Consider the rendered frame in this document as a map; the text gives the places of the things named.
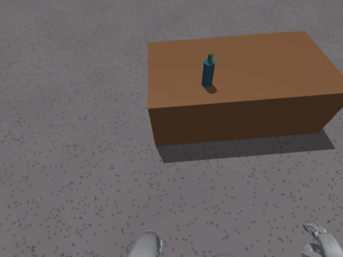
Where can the right robot hand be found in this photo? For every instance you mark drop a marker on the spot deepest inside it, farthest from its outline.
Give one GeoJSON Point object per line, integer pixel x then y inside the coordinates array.
{"type": "Point", "coordinates": [327, 246]}

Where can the bottle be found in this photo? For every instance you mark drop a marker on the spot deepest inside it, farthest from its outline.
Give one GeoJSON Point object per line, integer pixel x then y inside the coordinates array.
{"type": "Point", "coordinates": [208, 71]}

